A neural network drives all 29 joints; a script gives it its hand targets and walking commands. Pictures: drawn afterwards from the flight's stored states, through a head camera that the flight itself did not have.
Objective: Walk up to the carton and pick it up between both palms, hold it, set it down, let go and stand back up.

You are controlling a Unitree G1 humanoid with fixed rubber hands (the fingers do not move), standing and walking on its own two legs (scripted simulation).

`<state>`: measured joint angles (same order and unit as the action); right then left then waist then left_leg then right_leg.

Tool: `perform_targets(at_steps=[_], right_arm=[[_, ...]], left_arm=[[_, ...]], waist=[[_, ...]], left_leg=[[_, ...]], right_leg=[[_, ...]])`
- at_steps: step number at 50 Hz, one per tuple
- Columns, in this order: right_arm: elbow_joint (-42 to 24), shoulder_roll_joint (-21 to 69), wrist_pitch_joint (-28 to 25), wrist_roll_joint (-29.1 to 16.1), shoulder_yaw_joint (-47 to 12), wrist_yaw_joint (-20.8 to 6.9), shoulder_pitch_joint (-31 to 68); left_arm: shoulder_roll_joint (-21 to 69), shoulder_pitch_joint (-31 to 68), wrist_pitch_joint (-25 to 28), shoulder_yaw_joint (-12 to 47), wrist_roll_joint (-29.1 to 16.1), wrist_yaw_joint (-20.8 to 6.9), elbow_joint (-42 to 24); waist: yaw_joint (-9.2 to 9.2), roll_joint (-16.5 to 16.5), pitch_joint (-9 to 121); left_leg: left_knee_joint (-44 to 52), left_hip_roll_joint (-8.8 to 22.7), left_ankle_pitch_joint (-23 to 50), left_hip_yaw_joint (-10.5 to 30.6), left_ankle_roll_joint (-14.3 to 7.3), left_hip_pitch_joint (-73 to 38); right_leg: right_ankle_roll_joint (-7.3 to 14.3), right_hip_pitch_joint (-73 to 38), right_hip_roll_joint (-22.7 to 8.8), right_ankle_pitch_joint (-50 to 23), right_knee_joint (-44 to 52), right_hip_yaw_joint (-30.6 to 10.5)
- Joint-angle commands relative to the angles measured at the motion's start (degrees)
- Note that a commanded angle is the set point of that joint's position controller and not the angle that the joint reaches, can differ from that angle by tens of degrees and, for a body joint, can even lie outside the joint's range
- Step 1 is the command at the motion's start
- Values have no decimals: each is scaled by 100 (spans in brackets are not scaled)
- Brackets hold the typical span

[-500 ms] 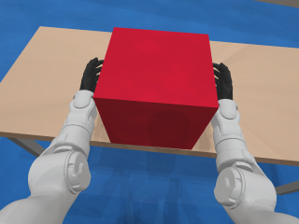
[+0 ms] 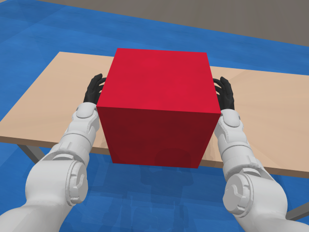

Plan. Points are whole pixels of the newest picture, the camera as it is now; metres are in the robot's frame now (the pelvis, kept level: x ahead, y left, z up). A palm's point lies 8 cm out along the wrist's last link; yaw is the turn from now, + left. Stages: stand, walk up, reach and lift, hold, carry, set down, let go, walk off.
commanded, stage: reach and lift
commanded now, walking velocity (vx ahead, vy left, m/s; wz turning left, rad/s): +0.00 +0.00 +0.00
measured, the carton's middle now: (158, 109) +0.46 -0.02 +0.06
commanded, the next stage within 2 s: none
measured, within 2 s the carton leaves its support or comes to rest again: neither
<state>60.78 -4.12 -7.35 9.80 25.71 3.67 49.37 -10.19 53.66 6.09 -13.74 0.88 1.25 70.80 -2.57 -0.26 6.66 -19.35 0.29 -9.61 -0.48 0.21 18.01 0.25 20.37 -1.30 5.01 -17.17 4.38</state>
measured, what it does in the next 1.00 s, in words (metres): stands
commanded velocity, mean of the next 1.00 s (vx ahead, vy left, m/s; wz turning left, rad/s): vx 0.00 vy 0.00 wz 0.00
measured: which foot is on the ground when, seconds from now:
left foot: down 0.00-1.00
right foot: down 0.00-1.00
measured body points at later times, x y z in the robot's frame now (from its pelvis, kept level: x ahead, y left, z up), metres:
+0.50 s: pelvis +0.02 +0.00 +0.00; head +0.02 +0.01 +0.45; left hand +0.44 +0.17 +0.13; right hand +0.43 -0.19 +0.13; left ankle -0.01 +0.12 -0.75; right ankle +0.03 -0.12 -0.75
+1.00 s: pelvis +0.00 +0.01 +0.00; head -0.03 +0.03 +0.45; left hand +0.41 +0.18 +0.18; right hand +0.39 -0.18 +0.17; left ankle -0.01 +0.12 -0.75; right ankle +0.03 -0.12 -0.75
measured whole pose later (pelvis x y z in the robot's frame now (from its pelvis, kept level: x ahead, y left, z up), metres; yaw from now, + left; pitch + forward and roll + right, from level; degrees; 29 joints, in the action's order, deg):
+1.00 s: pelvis +0.00 +0.01 +0.00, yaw +1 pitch -6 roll -1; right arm 45.0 -4.7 7.4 -1.8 13.5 4.5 43.1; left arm -3.8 40.7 -28.2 -18.2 14.4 -2.8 25.2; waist -4.7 -3.3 -1.7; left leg -17.6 0.1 -10.6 0.5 0.0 1.0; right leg -0.2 2.1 -1.3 5.5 -13.6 5.4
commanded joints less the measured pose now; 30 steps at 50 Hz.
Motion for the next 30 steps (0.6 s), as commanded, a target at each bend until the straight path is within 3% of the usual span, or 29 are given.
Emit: perform_targets(at_steps=[1, 6, 13, 21, 26, 30], right_arm=[[-262, 2932, 142, 241, -1347, -1051, 3559], [-103, 2738, 549, 281, -964, -1090, 3477], [-584, 2501, 660, 135, -1063, -1080, 3269], [-1605, 2711, 426, -547, -2247, -926, 3075], [-2372, 2984, 559, -1012, -3066, -727, 2902], [-2726, 3050, 810, -1261, -3376, -560, 2782]], left_arm=[[3103, 4295, 2, 724, 146, -711, -1141], [2860, 4051, -640, 154, 516, -801, -1199], [3038, 3380, -1345, 142, 866, -806, -2052], [3557, 2719, -1608, 1239, 542, -733, -3542], [3676, 2318, -1871, 1701, 345, -765, -4380], [3663, 2102, -2229, 1810, 347, -861, -4762]], waist=[[-2, 13, 2318], [102, -77, 1700], [125, 83, 1748], [30, 151, 2563], [-4, -28, 2574], [-86, -101, 2217]], left_leg=[[529, -125, 4, -318, 68, -158], [793, -162, -350, -415, 17, -326], [630, -135, 741, -463, 168, -1185], [-5, -181, 2697, -316, 409, -1807], [15, -293, 2714, -163, 330, -1466], [112, -365, 2384, -71, 258, -1386]], right_leg=[[-95, -2045, 66, -365, -83, 31], [-141, -2209, 61, 90, 69, 51], [-157, -2314, 239, -429, 137, 211], [-187, -2904, 386, -2176, -40, 171], [-272, -3573, 325, -2971, -183, 0], [-342, -3664, 263, -2995, -148, -78]])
